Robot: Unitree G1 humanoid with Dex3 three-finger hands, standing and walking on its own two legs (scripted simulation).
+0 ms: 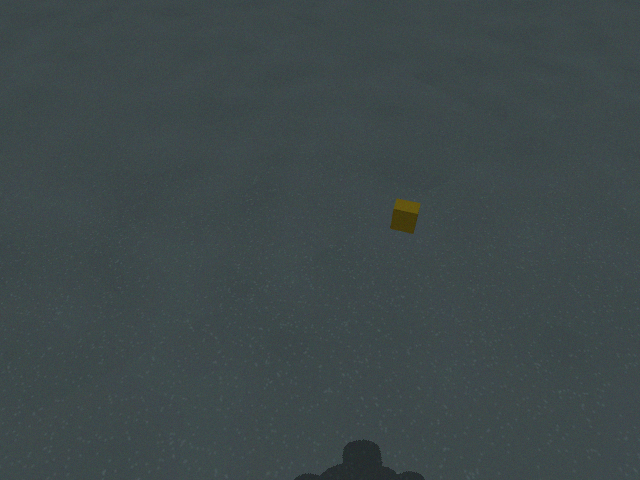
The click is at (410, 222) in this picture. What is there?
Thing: carton on end
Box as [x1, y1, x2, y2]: [390, 198, 420, 233]
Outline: 397,198 393,209 390,228 412,233 420,203
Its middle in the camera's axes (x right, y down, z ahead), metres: +0.37 -0.11 +1.70
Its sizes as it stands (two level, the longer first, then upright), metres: 0.102 0.069 0.120
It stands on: the floor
